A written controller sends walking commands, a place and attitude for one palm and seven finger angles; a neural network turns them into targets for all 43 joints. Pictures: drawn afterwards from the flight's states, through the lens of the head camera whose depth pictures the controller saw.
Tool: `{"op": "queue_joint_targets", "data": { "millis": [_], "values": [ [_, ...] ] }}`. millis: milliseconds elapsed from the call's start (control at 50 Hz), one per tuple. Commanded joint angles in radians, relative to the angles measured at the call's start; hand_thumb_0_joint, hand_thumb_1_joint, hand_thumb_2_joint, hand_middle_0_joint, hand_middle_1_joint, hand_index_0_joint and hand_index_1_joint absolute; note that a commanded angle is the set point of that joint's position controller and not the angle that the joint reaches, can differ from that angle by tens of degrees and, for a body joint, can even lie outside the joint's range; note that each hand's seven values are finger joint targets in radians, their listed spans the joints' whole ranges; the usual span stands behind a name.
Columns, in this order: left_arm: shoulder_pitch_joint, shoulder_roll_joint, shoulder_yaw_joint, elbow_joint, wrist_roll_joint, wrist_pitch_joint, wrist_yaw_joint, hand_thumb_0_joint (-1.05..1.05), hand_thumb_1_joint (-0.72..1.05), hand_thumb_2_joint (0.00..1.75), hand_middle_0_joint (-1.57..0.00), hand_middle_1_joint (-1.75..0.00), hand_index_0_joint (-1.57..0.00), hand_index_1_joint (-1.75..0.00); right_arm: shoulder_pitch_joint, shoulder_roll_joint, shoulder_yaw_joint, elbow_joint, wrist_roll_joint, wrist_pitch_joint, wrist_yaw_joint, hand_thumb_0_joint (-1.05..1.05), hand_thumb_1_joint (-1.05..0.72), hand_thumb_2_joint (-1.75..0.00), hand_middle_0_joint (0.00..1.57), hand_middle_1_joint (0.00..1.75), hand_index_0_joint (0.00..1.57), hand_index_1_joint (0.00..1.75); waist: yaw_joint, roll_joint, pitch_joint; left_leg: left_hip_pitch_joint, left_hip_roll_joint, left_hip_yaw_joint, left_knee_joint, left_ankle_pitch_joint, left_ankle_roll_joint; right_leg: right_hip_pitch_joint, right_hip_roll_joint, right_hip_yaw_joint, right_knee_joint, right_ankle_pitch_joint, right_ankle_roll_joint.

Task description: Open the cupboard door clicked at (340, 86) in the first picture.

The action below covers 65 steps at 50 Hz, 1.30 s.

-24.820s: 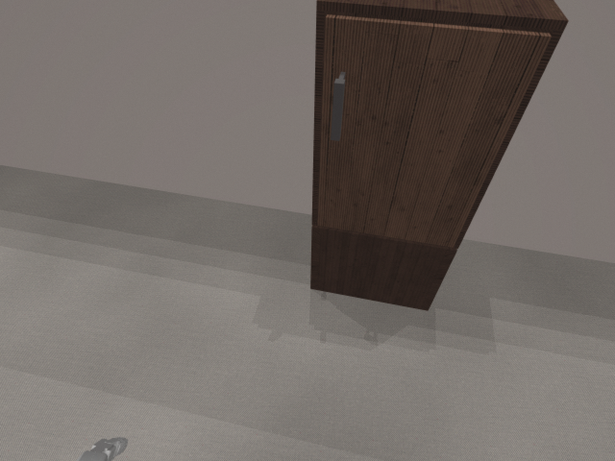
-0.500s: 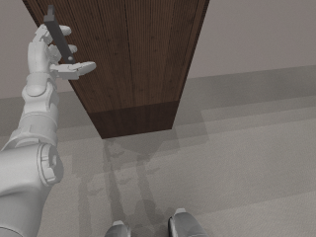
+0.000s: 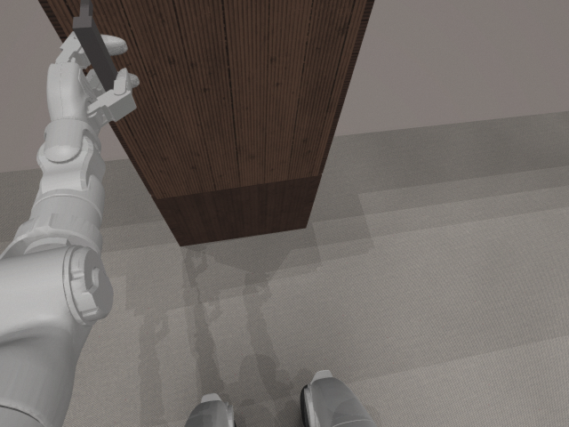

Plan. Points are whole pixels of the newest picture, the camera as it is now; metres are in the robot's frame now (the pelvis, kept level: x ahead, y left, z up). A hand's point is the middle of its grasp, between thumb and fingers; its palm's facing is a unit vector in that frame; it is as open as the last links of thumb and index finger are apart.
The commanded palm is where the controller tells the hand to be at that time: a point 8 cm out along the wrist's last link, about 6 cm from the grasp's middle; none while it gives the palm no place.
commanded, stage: pull the door open along its arc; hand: left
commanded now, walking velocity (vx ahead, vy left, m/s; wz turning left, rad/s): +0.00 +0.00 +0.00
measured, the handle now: (106, 60) +0.60 +0.18 +0.11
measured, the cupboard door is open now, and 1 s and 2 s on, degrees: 1 39 39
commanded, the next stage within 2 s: open thumb and fingers to let go in 1.08 s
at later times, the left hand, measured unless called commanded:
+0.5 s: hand (147, 146) +0.46 +0.12 +0.10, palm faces +0.09 -0.99 +0.04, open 6.0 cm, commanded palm +0.40 +0.16 +0.10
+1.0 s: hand (236, 222) +0.35 +0.02 +0.10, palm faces +0.35 -0.93 -0.09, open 6.1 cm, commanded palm +0.27 +0.04 +0.10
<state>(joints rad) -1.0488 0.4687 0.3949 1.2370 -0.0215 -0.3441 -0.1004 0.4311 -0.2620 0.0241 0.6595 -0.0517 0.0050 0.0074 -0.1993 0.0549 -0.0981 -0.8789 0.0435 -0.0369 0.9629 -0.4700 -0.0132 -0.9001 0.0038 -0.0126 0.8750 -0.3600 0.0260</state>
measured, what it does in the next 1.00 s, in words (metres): stands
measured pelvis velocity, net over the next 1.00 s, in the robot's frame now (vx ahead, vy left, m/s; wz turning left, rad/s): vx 0.02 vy -0.03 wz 0.05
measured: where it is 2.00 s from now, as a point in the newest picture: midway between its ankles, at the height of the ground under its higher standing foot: outside the picture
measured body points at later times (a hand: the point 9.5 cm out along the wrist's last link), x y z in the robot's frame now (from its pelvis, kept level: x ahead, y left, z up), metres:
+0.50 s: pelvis +0.02 +0.00 +0.02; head +0.09 +0.00 +0.46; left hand +0.45 +0.17 +0.10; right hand +0.07 -0.25 -0.10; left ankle -0.02 +0.12 -0.68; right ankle +0.02 -0.14 -0.68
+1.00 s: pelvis +0.02 -0.03 +0.03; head +0.05 -0.05 +0.48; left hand +0.32 +0.07 +0.11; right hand +0.19 -0.23 -0.09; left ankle -0.02 +0.12 -0.68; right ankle +0.02 -0.14 -0.68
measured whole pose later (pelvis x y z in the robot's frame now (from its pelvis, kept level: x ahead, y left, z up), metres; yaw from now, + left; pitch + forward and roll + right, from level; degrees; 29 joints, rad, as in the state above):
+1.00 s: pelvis +0.02 -0.03 +0.03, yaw +3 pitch +8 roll -1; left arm -0.10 -0.12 -0.28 0.17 0.09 -0.01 0.66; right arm 0.16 -0.16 -0.02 0.62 -0.07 0.05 0.02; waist -0.02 0.06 -0.10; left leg -0.49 0.04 -0.06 0.78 -0.44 -0.05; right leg -0.53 0.00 -0.04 0.77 -0.38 -0.02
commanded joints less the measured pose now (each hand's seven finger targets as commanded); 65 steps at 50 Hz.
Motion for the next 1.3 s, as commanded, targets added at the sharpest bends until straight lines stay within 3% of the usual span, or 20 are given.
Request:
{"op": "queue_joint_targets", "data": {
  "millis": [0,180,280,320,400,420,440,480,560,640,660,720,760,800,880,1020,1120,1160,1220,1280],
  "values": [
    [-0.473,0.235,0.015,-0.244,-0.001,-0.073,0.010,0.00,0.90,0.90,-0.40,-1.35,-0.40,-1.35,0.196,-0.170,-0.061,-0.033,-0.006,-0.013,-0.006,0.00,-0.90,-0.90,0.20,0.30,0.20,0.30,-0.016,0.094,-0.532,0.326,-0.032,0.003,-0.085,0.466,0.016,0.273,0.046,-0.029,-0.057,0.375,-0.034],
    [-0.217,0.156,-0.003,-0.375,-0.049,-0.062,-0.009,0.00,0.90,0.90,-0.40,-1.35,-0.40,-1.35,0.150,-0.159,-0.073,-0.086,0.015,-0.008,0.004,0.00,-0.90,-0.90,0.20,0.30,0.20,0.30,0.049,0.058,-0.538,0.327,-0.035,0.031,-0.123,0.494,0.016,0.393,0.052,-0.029,-0.073,0.454,-0.040],
    [0.010,0.039,-0.056,-0.517,-0.084,-0.039,0.003,0.00,0.90,0.90,-0.40,-1.35,-0.40,-1.35,0.101,-0.143,-0.082,-0.122,0.035,-0.011,0.012,0.00,-0.90,-0.90,0.20,0.30,0.20,0.30,0.090,0.041,-0.498,0.346,-0.034,0.051,-0.159,0.524,0.016,0.447,0.052,-0.034,-0.098,0.483,-0.043],
    [0.083,-0.013,-0.084,-0.572,-0.097,-0.025,0.014,0.00,0.90,0.90,-0.40,-1.35,-0.40,-1.35,0.081,-0.136,-0.085,-0.132,0.041,-0.013,0.015,0.00,-0.90,-0.90,0.20,0.30,0.20,0.30,0.096,-0.013,-0.463,0.332,-0.035,0.058,-0.176,0.510,0.018,0.480,0.052,-0.037,-0.110,0.500,-0.041],
    [0.224,-0.112,-0.149,-0.696,-0.100,-0.006,0.050,0.00,0.90,0.90,-0.40,-1.35,-0.40,-1.35,0.036,-0.121,-0.088,-0.148,0.051,-0.024,0.015,0.00,-0.90,-0.90,0.20,0.30,0.20,0.30,0.114,-0.021,-0.405,0.351,-0.036,0.066,-0.200,0.513,0.015,0.500,0.046,-0.040,-0.124,0.501,-0.040],
    [0.210,-0.154,-0.029,-0.762,-0.156,0.001,0.197,0.00,0.90,0.90,-0.40,-1.35,-0.40,-1.35,-0.002,-0.094,-0.089,-0.152,0.042,-0.035,0.018,0.00,-0.90,-0.90,0.20,0.30,0.20,0.30,0.171,-0.008,-0.391,0.315,-0.041,0.071,-0.208,0.483,-0.001,0.505,0.050,-0.055,-0.138,0.460,-0.037],
    [0.266,-0.240,-0.112,-0.779,-0.127,0.012,0.274,0.00,0.90,0.90,-0.40,-1.35,-0.40,-1.35,-0.021,-0.092,-0.087,-0.148,0.037,-0.046,0.026,0.00,-0.90,-0.90,0.20,0.30,0.20,0.30,0.149,-0.015,-0.357,0.325,-0.042,0.069,-0.215,0.450,-0.006,0.489,0.050,-0.061,-0.141,0.424,-0.036],
    [0.337,-0.322,-0.166,-0.807,-0.090,0.025,0.372,0.00,0.90,0.90,-0.40,-1.35,-0.40,-1.35,-0.040,-0.082,-0.086,-0.141,0.028,-0.062,0.031,0.00,-0.90,-0.90,0.20,0.30,0.20,0.30,0.145,-0.051,-0.316,0.334,-0.037,0.060,-0.222,0.460,-0.011,0.470,0.046,-0.077,-0.140,0.398,-0.038],
    [0.341,-0.426,-0.261,-0.949,0.027,0.046,0.576,0.00,0.90,0.90,-0.40,-1.35,-0.40,-1.35,-0.078,-0.065,-0.093,-0.136,-0.005,-0.074,0.038,0.00,-0.90,-0.90,0.20,0.30,0.20,0.30,0.151,-0.044,-0.369,0.374,-0.035,0.057,-0.217,0.495,-0.017,0.490,0.034,-0.070,-0.125,0.401,-0.045],
    [0.415,-0.580,-0.378,-1.033,0.119,0.104,0.746,0.00,0.90,0.90,-0.40,-1.35,-0.40,-1.35,-0.155,-0.037,-0.089,-0.136,-0.033,-0.065,0.040,0.00,-0.90,-0.90,0.20,0.30,0.20,0.30,0.159,-0.046,-0.357,0.385,-0.034,0.061,-0.219,0.487,-0.024,0.498,0.022,-0.077,-0.128,0.393,-0.053],
    [0.442,-0.603,-0.412,-1.049,0.145,0.119,0.769,0.00,0.90,0.90,-0.40,-1.35,-0.40,-1.35,-0.167,-0.035,-0.092,-0.137,-0.040,-0.059,0.036,0.00,-0.90,-0.90,0.20,0.30,0.20,0.30,0.158,-0.088,-0.360,0.384,-0.033,0.056,-0.216,0.486,-0.021,0.509,0.025,-0.077,-0.131,0.398,-0.056],
    [0.477,-0.673,-0.502,-1.094,0.194,0.158,0.806,0.00,0.90,0.90,-0.40,-1.35,-0.40,-1.35,-0.211,-0.020,-0.096,-0.141,-0.046,-0.039,0.025,0.00,-0.90,-0.90,0.20,0.30,0.20,0.30,0.148,-0.125,-0.359,0.397,-0.032,0.062,-0.211,0.452,-0.014,0.524,0.017,-0.068,-0.139,0.403,-0.057],
    [0.500,-0.709,-0.553,-1.120,0.211,0.176,0.813,0.00,0.90,0.90,-0.40,-1.35,-0.40,-1.35,-0.235,-0.014,-0.096,-0.145,-0.047,-0.029,0.014,0.00,-0.90,-0.90,0.20,0.30,0.20,0.30,0.144,-0.166,-0.351,0.405,-0.032,0.055,-0.210,0.447,-0.011,0.539,0.015,-0.064,-0.148,0.413,-0.058],
    [0.571,-0.764,-0.610,-1.180,0.193,0.192,0.811,0.00,0.90,0.90,-0.40,-1.35,-0.40,-1.35,-0.277,-0.001,-0.091,-0.154,-0.038,-0.020,0.011,0.00,-0.90,-0.90,0.20,0.30,0.20,0.30,0.160,-0.139,-0.354,0.429,-0.037,0.059,-0.219,0.438,-0.011,0.567,0.011,-0.065,-0.158,0.412,-0.061],
    [0.719,-0.802,-0.668,-1.294,0.146,0.230,0.788,0.00,0.90,0.90,-0.40,-1.35,-0.40,-1.35,-0.330,0.016,-0.079,-0.174,-0.020,-0.008,0.008,0.00,-0.90,-0.90,0.20,0.30,0.20,0.30,0.183,-0.114,-0.335,0.461,-0.044,0.062,-0.230,0.436,-0.012,0.628,0.002,-0.060,-0.180,0.448,-0.060],
    [1.011,-0.856,-0.739,-1.467,0.122,0.335,0.793,0.00,0.90,0.90,-0.40,-1.35,-0.40,-1.35,-0.396,0.050,-0.047,-0.199,-0.006,0.012,0.020,0.00,-0.90,-0.90,0.20,0.30,0.20,0.30,0.215,-0.126,-0.257,0.468,-0.058,0.054,-0.232,0.392,-0.023,0.679,-0.021,-0.054,-0.214,0.482,-0.057],
    [0.878,-0.789,-0.668,-1.397,0.115,0.374,0.809,0.00,0.90,0.90,-0.40,-1.35,-0.40,-1.35,-0.434,0.045,-0.036,-0.176,-0.011,0.028,-0.005,0.00,-0.90,-0.90,0.20,0.30,0.20,0.30,0.206,-0.162,-0.178,0.450,-0.075,0.044,-0.224,0.301,-0.020,0.625,-0.036,-0.015,-0.269,0.367,-0.041],
    [0.723,-0.726,-0.611,-1.361,0.118,0.356,0.820,0.00,0.90,0.90,-0.40,-1.35,-0.40,-1.35,-0.443,0.038,-0.035,-0.154,-0.011,0.028,-0.019,0.00,-0.90,-0.90,0.20,0.30,0.20,0.30,0.190,-0.183,-0.164,0.436,-0.082,0.036,-0.218,0.272,-0.012,0.589,-0.041,0.005,-0.284,0.307,-0.032],
    [0.757,-0.769,-0.605,-1.289,0.116,0.344,0.827,0.00,0.69,0.81,-0.38,-1.33,-0.38,-1.33,-0.444,0.045,-0.040,-0.142,-0.020,0.019,-0.021,0.00,-0.90,-0.90,0.20,0.30,0.20,0.30,0.207,-0.164,-0.195,0.433,-0.082,0.040,-0.215,0.269,-0.015,0.584,-0.043,0.003,-0.267,0.297,-0.033],
    [0.716,-0.812,-0.628,-1.264,0.117,0.331,0.834,0.00,0.48,0.72,-0.37,-1.30,-0.37,-1.30,-0.434,0.044,-0.044,-0.136,-0.024,0.014,-0.014,0.00,-0.90,-0.90,0.20,0.30,0.20,0.30,0.203,-0.170,-0.235,0.421,-0.080,0.037,-0.212,0.277,-0.017,0.587,-0.041,-0.011,-0.235,0.321,-0.033]
  ]
}}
